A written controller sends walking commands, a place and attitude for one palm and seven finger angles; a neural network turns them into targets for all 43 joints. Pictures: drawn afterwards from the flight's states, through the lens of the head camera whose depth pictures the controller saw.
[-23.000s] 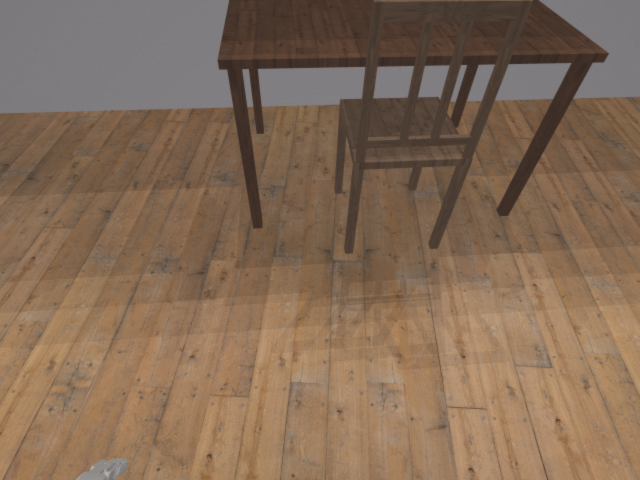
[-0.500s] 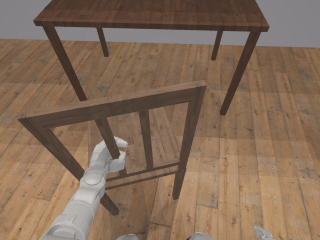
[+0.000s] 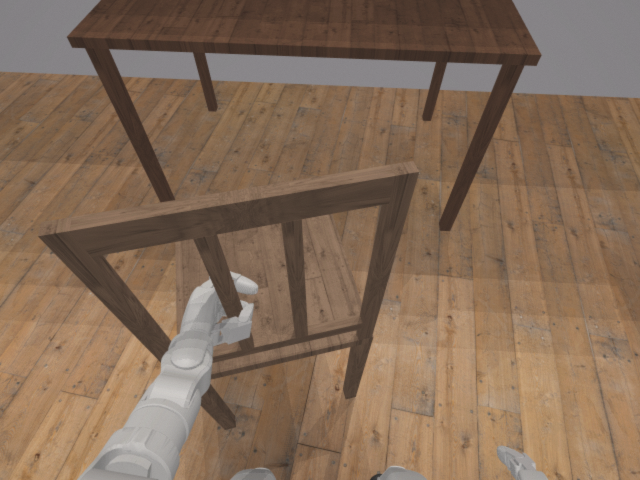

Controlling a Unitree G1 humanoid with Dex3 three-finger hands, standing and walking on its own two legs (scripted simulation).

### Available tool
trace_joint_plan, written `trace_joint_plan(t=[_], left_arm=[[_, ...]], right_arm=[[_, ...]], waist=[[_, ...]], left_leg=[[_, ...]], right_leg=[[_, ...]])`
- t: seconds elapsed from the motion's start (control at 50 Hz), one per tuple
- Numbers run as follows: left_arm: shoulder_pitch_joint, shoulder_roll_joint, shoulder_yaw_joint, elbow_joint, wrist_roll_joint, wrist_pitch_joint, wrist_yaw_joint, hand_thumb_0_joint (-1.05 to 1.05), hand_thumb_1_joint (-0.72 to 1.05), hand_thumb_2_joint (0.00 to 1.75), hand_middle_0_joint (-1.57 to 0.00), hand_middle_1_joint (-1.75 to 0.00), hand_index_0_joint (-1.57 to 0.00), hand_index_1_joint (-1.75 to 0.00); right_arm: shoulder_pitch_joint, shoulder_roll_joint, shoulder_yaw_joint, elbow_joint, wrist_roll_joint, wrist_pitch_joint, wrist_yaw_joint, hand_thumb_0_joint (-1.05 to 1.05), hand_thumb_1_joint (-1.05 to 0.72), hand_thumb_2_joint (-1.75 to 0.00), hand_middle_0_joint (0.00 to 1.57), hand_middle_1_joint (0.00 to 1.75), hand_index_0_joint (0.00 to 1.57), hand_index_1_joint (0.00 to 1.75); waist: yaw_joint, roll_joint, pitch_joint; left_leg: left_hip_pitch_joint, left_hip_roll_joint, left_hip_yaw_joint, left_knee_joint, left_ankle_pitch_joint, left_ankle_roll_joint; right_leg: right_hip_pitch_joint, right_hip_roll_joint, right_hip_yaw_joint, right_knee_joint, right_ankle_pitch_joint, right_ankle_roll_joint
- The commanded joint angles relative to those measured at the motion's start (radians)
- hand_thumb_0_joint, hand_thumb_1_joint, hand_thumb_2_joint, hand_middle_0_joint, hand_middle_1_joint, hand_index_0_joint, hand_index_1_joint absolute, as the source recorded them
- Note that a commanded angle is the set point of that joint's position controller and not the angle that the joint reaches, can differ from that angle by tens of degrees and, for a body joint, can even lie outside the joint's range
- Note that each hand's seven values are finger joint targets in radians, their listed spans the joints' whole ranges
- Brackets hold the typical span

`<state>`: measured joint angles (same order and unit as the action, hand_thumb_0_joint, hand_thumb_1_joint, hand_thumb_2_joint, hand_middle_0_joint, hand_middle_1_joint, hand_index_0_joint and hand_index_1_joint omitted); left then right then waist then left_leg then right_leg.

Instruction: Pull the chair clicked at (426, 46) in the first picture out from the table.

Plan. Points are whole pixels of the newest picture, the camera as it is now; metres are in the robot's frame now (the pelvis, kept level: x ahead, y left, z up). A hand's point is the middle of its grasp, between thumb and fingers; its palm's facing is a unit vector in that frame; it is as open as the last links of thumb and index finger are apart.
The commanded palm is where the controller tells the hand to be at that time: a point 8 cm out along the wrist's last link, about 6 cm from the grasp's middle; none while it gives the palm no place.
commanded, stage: step backward, pulling the chair out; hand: left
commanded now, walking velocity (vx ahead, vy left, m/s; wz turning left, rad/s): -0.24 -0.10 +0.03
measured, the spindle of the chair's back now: (230, 301) +0.35 +0.15 -0.04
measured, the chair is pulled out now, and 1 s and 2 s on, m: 0.56 0.56 0.56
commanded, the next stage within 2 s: stop walking, hand still on the chair in 0.82 s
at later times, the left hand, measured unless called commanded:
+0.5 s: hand (243, 321) +0.33 +0.13 -0.05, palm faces -0.01 -0.98 -0.19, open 5.4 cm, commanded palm +0.30 +0.18 -0.04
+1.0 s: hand (244, 321) +0.33 +0.13 -0.05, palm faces +0.02 -0.98 -0.19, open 5.4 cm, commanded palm +0.31 +0.18 -0.03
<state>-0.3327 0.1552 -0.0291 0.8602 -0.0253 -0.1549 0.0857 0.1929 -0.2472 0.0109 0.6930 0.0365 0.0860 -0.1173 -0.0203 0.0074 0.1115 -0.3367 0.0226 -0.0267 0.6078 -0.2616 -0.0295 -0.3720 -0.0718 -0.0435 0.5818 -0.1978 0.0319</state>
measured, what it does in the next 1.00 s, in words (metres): stands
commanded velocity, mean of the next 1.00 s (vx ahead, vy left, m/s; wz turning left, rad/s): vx -0.22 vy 0.00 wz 0.03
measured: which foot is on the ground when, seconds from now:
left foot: down 0.00-1.00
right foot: down 0.00-1.00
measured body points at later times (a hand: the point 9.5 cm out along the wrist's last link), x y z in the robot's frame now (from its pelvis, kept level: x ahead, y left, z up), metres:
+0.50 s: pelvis +0.00 -0.01 +0.00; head +0.05 +0.00 +0.45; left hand +0.32 +0.18 -0.03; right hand +0.11 -0.26 -0.12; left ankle +0.04 +0.14 -0.73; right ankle +0.07 -0.14 -0.73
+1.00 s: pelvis +0.00 -0.02 +0.00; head +0.05 -0.01 +0.45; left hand +0.32 +0.18 -0.03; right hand +0.12 -0.26 -0.12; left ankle +0.04 +0.14 -0.73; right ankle +0.07 -0.14 -0.73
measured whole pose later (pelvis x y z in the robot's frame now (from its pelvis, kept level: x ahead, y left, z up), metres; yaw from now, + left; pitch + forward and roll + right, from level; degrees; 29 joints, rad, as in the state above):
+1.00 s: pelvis +0.00 -0.02 +0.00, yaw +0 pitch -1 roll -1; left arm -0.32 0.19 -0.01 0.80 -0.04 -0.12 0.09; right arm 0.19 -0.21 0.02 0.67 0.04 0.06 -0.11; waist -0.01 0.01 0.14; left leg -0.33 0.07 -0.04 0.61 -0.26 -0.06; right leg -0.36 -0.03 -0.06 0.56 -0.19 0.01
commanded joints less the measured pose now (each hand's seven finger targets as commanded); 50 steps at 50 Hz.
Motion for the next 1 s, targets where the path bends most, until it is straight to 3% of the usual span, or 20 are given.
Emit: trace_joint_plan(t=[0.0,0.08,0.12,0.16,0.24,0.28,0.34,0.38,0.4,0.44,0.5,0.56,0.66,0.7,0.76,0.8,0.84,0.9,0.92,0.98], left_arm=[[-0.220,0.120,0.034,-0.168,0.005,-0.049,0.006,0.00,0.90,0.90,-0.50,-1.45,-0.50,-1.45],[-0.205,0.148,0.045,-0.166,0.003,-0.049,0.003,0.00,0.90,0.90,-0.50,-1.45,-0.50,-1.45],[-0.213,0.152,0.046,-0.159,0.002,-0.049,0.006,0.00,0.90,0.90,-0.50,-1.45,-0.50,-1.45],[-0.218,0.179,0.062,-0.148,0.001,-0.046,0.014,0.00,0.90,0.90,-0.50,-1.45,-0.50,-1.45],[-0.209,0.192,0.082,-0.127,-0.001,-0.028,0.018,0.00,0.90,0.90,-0.50,-1.45,-0.50,-1.45],[-0.212,0.185,0.073,-0.135,-0.006,-0.025,0.015,0.00,0.90,0.90,-0.50,-1.45,-0.50,-1.45],[-0.218,0.131,0.043,-0.166,0.003,-0.040,0.009,0.00,0.90,0.90,-0.50,-1.45,-0.50,-1.45],[-0.219,0.135,0.043,-0.178,0.004,-0.046,0.008,0.00,0.90,0.90,-0.50,-1.45,-0.50,-1.45],[-0.210,0.122,0.040,-0.181,0.006,-0.047,0.006,0.00,0.90,0.90,-0.50,-1.45,-0.50,-1.45],[-0.210,0.111,0.029,-0.183,0.007,-0.049,0.002,0.00,0.90,0.90,-0.50,-1.45,-0.50,-1.45],[-0.202,0.143,0.045,-0.176,0.004,-0.046,0.004,0.00,0.90,0.90,-0.50,-1.45,-0.50,-1.45],[-0.212,0.172,0.062,-0.159,0.004,-0.046,0.012,0.00,0.90,0.90,-0.50,-1.45,-0.50,-1.45],[-0.218,0.194,0.084,-0.137,0.000,-0.035,0.020,0.00,0.90,0.90,-0.50,-1.45,-0.50,-1.45],[-0.209,0.192,0.086,-0.135,0.000,-0.031,0.019,0.00,0.90,0.90,-0.50,-1.45,-0.50,-1.45],[-0.221,0.153,0.061,-0.154,0.004,-0.041,0.014,0.00,0.90,0.90,-0.50,-1.45,-0.50,-1.45],[-0.221,0.144,0.055,-0.173,0.006,-0.047,0.014,0.00,0.90,0.90,-0.50,-1.45,-0.50,-1.45],[-0.212,0.120,0.039,-0.181,0.007,-0.051,0.008,0.00,0.90,0.90,-0.50,-1.45,-0.50,-1.45],[-0.206,0.129,0.041,-0.177,0.005,-0.046,0.006,0.00,0.90,0.90,-0.50,-1.45,-0.50,-1.45],[-0.312,0.179,0.060,-0.367,0.000,-0.064,0.011,0.00,0.90,0.90,-0.50,-1.45,-0.50,-1.45],[-0.232,0.191,0.074,-0.333,-0.006,-0.044,0.022,0.00,0.90,0.90,-0.50,-1.45,-0.50,-1.45]], right_arm=[[-0.026,-0.119,-0.043,-0.122,-0.006,-0.041,-0.005,0.00,-0.90,-0.90,0.20,0.30,0.20,0.30],[0.003,-0.122,-0.051,-0.112,-0.002,-0.055,0.000,0.00,-0.90,-0.90,0.20,0.30,0.20,0.30],[0.004,-0.117,-0.050,-0.117,0.000,-0.059,0.000,0.00,-0.90,-0.90,0.20,0.30,0.20,0.30],[0.007,-0.110,-0.050,-0.114,0.001,-0.059,-0.001,0.00,-0.90,-0.90,0.20,0.30,0.20,0.30],[-0.004,-0.115,-0.046,-0.112,0.002,-0.042,-0.001,0.00,-0.90,-0.90,0.20,0.30,0.20,0.30],[-0.018,-0.121,-0.042,-0.110,0.002,-0.036,-0.008,0.00,-0.90,-0.90,0.20,0.30,0.20,0.30],[-0.040,-0.122,-0.038,-0.130,-0.006,-0.034,-0.009,0.00,-0.90,-0.90,0.20,0.30,0.20,0.30],[-0.036,-0.120,-0.040,-0.122,-0.004,-0.038,-0.007,0.00,-0.90,-0.90,0.20,0.30,0.20,0.30],[-0.026,-0.117,-0.042,-0.123,-0.007,-0.042,-0.002,0.00,-0.90,-0.90,0.20,0.30,0.20,0.30],[-0.008,-0.118,-0.046,-0.119,-0.009,-0.051,0.005,0.00,-0.90,-0.90,0.20,0.30,0.20,0.30],[0.004,-0.124,-0.053,-0.114,-0.002,-0.061,0.002,0.00,-0.90,-0.90,0.20,0.30,0.20,0.30],[0.009,-0.115,-0.052,-0.111,0.000,-0.064,-0.001,0.00,-0.90,-0.90,0.20,0.30,0.20,0.30],[-0.005,-0.112,-0.046,-0.111,0.001,-0.050,-0.005,0.00,-0.90,-0.90,0.20,0.30,0.20,0.30],[-0.012,-0.119,-0.045,-0.113,0.001,-0.043,-0.008,0.00,-0.90,-0.90,0.20,0.30,0.20,0.30],[-0.037,-0.120,-0.043,-0.123,-0.004,-0.040,-0.010,0.00,-0.90,-0.90,0.20,0.30,0.20,0.30],[-0.036,-0.123,-0.042,-0.124,-0.005,-0.041,-0.010,0.00,-0.90,-0.90,0.20,0.30,0.20,0.30],[-0.030,-0.116,-0.043,-0.126,-0.006,-0.045,-0.003,0.00,-0.90,-0.90,0.20,0.30,0.20,0.30],[-0.004,-0.123,-0.051,-0.117,-0.003,-0.054,0.001,0.00,-0.90,-0.90,0.20,0.30,0.20,0.30],[-0.022,-0.113,-0.047,-0.139,0.000,-0.061,0.002,0.00,-0.90,-0.90,0.20,0.30,0.20,0.30],[-0.010,-0.109,-0.043,-0.127,0.005,-0.076,-0.008,0.00,-0.90,-0.90,0.20,0.30,0.20,0.30]], waist=[[0.034,0.122,-0.313],[0.026,0.081,-0.313],[0.021,0.031,-0.318],[0.014,-0.070,-0.338],[0.014,-0.154,-0.324],[0.012,-0.126,-0.288],[0.029,0.030,-0.268],[0.034,0.137,-0.286],[0.038,0.144,-0.302],[0.032,0.118,-0.324],[0.023,0.073,-0.316],[0.014,-0.026,-0.340],[0.011,-0.152,-0.336],[0.015,-0.142,-0.317],[0.025,-0.034,-0.289],[0.033,0.083,-0.295],[0.037,0.112,-0.318],[0.029,0.104,-0.324],[0.029,0.102,-0.336],[0.019,0.066,-0.330]], left_leg=[[0.038,0.209,-0.194,-0.173,0.327,0.104],[0.036,0.171,-0.144,-0.124,0.250,0.073],[0.032,0.125,-0.092,-0.075,0.157,0.041],[0.058,0.069,-0.044,0.002,0.043,0.019],[0.099,0.036,-0.050,0.064,-0.046,0.017],[0.110,0.066,-0.084,-0.015,0.024,0.032],[0.038,0.158,-0.167,-0.174,0.122,0.079],[0.012,0.213,-0.210,-0.209,0.237,0.114],[0.028,0.225,-0.212,-0.191,0.295,0.120],[0.066,0.217,-0.185,-0.143,0.351,0.103],[0.048,0.168,-0.124,-0.108,0.238,0.062],[0.059,0.096,-0.056,-0.031,0.095,0.024],[0.098,0.056,-0.043,0.034,0.019,0.021],[0.098,0.069,-0.067,-0.005,0.052,0.030],[0.073,0.121,-0.121,-0.101,0.128,0.055],[0.035,0.180,-0.179,-0.179,0.205,0.088],[0.046,0.212,-0.191,-0.170,0.292,0.106],[0.064,0.197,-0.157,-0.131,0.313,0.084],[0.062,0.186,-0.142,-0.129,0.253,0.074],[0.071,0.123,-0.086,-0.120,0.077,0.046]], right_leg=[[0.199,-0.014,0.029,0.004,0.025,-0.037],[0.220,-0.031,0.056,-0.066,0.087,-0.053],[0.198,-0.082,0.116,-0.100,0.102,-0.075],[0.146,-0.170,0.191,-0.169,0.044,-0.109],[0.095,-0.251,0.210,-0.236,-0.031,-0.141],[0.073,-0.208,0.147,-0.206,-0.070,-0.118],[0.112,-0.056,0.058,-0.072,-0.116,-0.044],[0.178,-0.013,0.026,0.011,-0.044,-0.031],[0.188,-0.006,0.024,0.013,-0.026,-0.033],[0.197,-0.011,0.031,-0.025,0.036,-0.041],[0.204,-0.039,0.075,-0.070,0.113,-0.058],[0.156,-0.133,0.166,-0.128,0.089,-0.099],[0.103,-0.211,0.193,-0.201,0.006,-0.119],[0.097,-0.193,0.163,-0.190,-0.031,-0.111],[0.096,-0.109,0.106,-0.119,-0.063,-0.070],[0.152,-0.038,0.046,-0.031,-0.039,-0.041],[0.184,-0.014,0.031,-0.003,0.007,-0.035],[0.200,-0.021,0.043,-0.041,0.081,-0.047],[0.214,-0.033,0.064,-0.055,0.075,-0.047],[0.198,-0.055,0.099,-0.118,-0.008,-0.061]])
